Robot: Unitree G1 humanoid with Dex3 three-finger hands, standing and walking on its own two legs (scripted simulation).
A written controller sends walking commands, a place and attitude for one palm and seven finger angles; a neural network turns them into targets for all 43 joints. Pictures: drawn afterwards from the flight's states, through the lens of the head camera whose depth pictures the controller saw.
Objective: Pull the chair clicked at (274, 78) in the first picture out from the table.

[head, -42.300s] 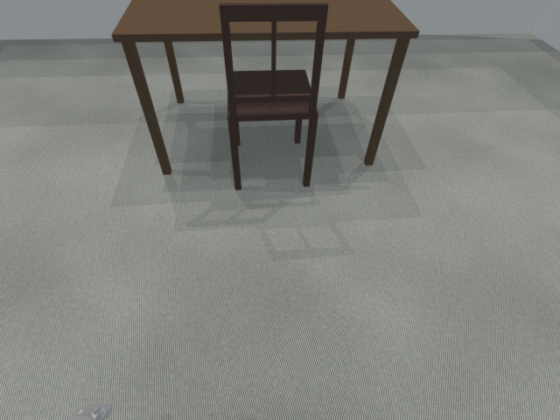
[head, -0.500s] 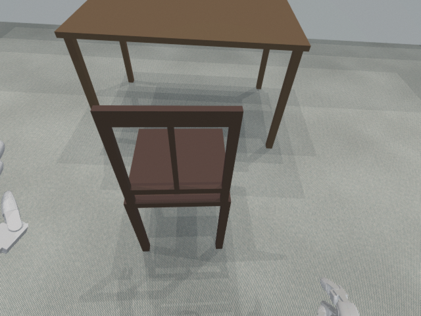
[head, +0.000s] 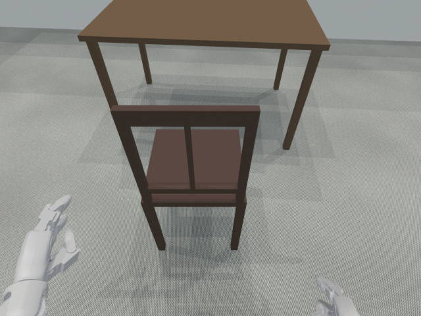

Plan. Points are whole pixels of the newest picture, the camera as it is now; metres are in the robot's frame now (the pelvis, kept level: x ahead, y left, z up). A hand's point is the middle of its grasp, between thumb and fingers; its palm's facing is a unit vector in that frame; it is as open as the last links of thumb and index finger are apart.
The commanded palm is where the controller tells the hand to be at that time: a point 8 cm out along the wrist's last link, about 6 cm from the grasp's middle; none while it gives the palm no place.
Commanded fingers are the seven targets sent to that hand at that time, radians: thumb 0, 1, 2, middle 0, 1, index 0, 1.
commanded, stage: let the arm hang, fingers relaxed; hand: left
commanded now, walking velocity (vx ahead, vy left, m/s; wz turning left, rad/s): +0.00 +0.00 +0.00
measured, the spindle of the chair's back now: (190, 159) +0.56 +0.10 -0.10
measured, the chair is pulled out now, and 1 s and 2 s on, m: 0.59 0.59 0.59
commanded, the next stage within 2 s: look to check the result in 1.00 s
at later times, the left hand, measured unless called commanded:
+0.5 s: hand out of the picture -0.06 +0.19 -0.16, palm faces -0.03 -0.97 -0.23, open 7.3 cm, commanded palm none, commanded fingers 0.00 0.90 0.90 -0.20 -0.30 -0.20 -0.30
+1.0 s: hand out of the picture +0.00 +0.15 -0.17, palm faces -0.02 -0.98 -0.18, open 7.3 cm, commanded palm none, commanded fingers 0.00 0.90 0.90 -0.20 -0.30 -0.20 -0.30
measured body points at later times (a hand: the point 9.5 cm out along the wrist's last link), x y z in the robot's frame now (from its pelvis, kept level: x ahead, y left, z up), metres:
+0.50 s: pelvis -0.01 +0.00 +0.01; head +0.02 +0.00 +0.46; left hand -0.06 +0.24 -0.15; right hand -0.05 -0.23 -0.15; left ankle +0.00 +0.08 -0.74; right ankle -0.01 -0.14 -0.74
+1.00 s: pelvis -0.01 -0.02 +0.01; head +0.01 -0.02 +0.46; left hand +0.00 +0.20 -0.15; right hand -0.02 -0.23 -0.15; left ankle +0.00 +0.08 -0.74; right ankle -0.01 -0.14 -0.74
